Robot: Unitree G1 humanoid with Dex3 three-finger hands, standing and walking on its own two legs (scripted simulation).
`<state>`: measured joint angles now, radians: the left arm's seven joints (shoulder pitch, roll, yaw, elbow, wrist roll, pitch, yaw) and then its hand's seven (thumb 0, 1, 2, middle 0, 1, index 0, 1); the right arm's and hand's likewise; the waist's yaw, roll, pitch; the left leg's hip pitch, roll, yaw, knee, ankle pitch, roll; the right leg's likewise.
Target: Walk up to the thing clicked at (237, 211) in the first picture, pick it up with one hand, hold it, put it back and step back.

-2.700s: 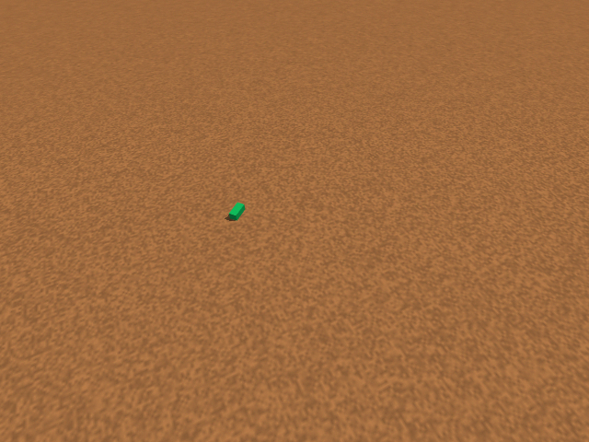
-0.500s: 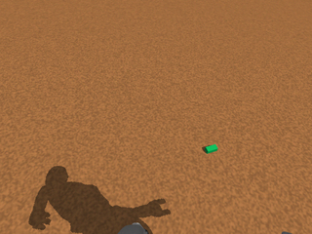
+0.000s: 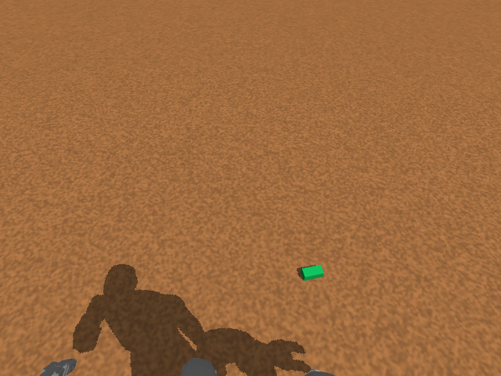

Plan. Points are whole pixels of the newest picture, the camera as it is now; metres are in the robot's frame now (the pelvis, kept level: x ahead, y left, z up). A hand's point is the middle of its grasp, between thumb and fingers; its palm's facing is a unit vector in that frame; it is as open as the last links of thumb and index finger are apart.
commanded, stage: walk up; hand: left
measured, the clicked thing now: (312, 272) +0.63 -0.24 -0.70
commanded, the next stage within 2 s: none
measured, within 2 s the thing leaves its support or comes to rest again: neither
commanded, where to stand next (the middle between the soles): +0.31 -0.58 m, yaw +13 degrees
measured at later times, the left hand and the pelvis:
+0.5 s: hand out of the picture +0.15 +0.10 -0.13, palm faces +0.01 -0.95 -0.32, open 7.4 cm; pelvis +0.09 -0.18 +0.02, yaw +5 degrees
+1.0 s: hand out of the picture +0.15 -0.12 -0.14, palm faces +0.11 -0.94 -0.33, open 7.4 cm; pelvis +0.18 -0.39 +0.02, yaw +10 degrees
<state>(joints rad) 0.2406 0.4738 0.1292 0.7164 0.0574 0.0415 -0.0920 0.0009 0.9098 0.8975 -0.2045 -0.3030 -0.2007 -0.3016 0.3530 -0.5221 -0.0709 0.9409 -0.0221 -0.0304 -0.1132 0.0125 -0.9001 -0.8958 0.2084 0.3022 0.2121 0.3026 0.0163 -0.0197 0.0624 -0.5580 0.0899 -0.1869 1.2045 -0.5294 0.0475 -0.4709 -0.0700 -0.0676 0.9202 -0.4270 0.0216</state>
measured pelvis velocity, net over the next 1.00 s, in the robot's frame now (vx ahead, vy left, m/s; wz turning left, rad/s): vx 0.18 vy -0.39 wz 0.17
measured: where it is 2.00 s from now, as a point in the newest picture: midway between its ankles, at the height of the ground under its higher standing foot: outside the picture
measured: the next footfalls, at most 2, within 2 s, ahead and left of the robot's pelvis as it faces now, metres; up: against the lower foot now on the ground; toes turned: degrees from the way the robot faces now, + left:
left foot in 0.30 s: +0.19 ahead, -0.01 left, +0.00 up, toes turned +9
right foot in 0.64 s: +0.20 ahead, -0.45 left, +0.00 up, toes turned +4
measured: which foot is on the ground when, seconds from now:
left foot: up 0.00-0.28, down 0.30-0.64, up 0.66-0.92, down 0.94-1.00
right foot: down 0.00-0.30, up 0.32-0.62, down 0.64-0.96, up 0.98-1.00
